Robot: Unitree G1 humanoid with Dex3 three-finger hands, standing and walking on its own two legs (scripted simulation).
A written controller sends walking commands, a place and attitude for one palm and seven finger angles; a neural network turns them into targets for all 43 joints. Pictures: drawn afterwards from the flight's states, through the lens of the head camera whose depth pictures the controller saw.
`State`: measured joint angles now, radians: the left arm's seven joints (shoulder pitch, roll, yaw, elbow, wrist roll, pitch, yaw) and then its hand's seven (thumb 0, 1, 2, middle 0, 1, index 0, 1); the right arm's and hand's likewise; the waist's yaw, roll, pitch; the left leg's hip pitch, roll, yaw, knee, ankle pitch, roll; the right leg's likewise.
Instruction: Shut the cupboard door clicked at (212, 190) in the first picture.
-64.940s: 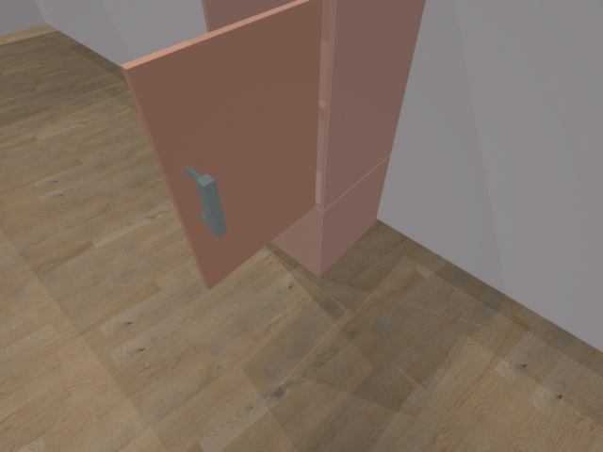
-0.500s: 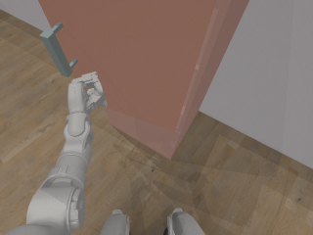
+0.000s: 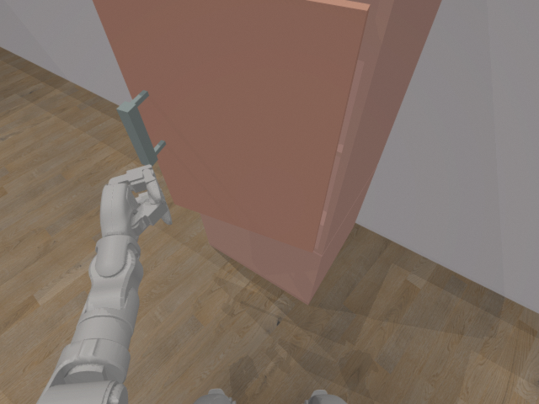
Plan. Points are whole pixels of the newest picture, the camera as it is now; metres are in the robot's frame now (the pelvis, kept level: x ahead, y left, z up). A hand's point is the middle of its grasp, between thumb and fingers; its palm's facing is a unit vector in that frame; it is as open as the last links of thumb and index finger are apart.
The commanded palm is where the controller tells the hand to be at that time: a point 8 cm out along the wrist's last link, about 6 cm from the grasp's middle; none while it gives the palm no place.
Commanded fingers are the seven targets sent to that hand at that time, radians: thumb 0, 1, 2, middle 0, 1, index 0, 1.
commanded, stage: draw the hand back to the body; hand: left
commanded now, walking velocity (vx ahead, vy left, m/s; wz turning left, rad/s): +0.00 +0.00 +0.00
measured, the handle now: (146, 129) +0.62 +0.24 +0.03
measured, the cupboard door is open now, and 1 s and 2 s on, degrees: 11 11 11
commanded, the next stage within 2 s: step back with the hand held close in 1.28 s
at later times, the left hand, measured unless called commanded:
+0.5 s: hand (58, 246) +0.29 +0.24 +0.15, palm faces +0.26 -0.93 -0.25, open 3.4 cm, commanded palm +0.24 +0.28 +0.17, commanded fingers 0.00 0.90 0.90 -0.72 -0.87 -0.72 -0.87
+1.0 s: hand out of the picture +0.21 +0.30 +0.22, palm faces +0.50 -0.75 -0.43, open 6.8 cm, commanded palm +0.17 +0.32 +0.23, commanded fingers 0.00 0.90 0.90 -0.20 -0.30 -0.20 -0.30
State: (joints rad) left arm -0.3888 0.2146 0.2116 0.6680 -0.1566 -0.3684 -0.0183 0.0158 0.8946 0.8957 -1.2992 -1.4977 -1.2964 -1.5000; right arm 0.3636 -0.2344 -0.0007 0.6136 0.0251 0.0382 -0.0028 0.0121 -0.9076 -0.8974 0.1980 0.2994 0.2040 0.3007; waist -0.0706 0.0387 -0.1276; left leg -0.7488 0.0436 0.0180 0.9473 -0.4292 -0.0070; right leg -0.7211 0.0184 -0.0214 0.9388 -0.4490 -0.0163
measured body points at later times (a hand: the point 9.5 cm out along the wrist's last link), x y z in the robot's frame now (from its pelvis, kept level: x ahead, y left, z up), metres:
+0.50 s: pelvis +0.02 +0.02 +0.05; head +0.01 +0.01 +0.50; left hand +0.27 +0.29 +0.16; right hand +0.22 -0.19 -0.02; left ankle +0.02 +0.13 -0.68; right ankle +0.01 -0.11 -0.68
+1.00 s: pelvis +0.03 +0.02 +0.06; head +0.01 -0.01 +0.51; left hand +0.18 +0.33 +0.25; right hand +0.22 -0.20 -0.03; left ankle +0.02 +0.13 -0.68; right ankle +0.01 -0.11 -0.68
